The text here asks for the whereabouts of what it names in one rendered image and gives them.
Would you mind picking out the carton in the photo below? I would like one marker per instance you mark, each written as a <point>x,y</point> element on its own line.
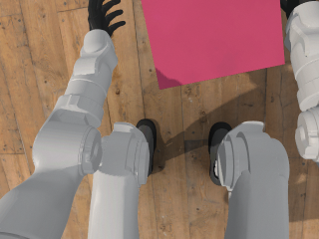
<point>199,40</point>

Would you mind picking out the robot left forearm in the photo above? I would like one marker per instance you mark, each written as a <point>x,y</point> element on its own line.
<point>83,100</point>

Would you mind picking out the right robot hand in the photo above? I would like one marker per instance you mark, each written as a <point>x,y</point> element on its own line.
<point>288,5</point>

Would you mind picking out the robot right forearm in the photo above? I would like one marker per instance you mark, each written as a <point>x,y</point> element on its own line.
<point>302,41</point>

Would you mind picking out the left robot hand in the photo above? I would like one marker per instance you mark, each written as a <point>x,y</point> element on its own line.
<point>98,20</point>

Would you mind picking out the robot right upper arm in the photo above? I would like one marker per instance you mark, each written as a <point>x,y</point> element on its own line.
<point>307,134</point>

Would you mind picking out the robot left upper arm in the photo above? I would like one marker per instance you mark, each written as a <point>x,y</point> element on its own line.
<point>40,206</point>

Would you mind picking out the right robot thigh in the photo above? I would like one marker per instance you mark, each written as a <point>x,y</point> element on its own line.
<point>258,193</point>

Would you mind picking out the right robot shin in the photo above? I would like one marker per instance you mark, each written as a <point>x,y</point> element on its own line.
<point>257,126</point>

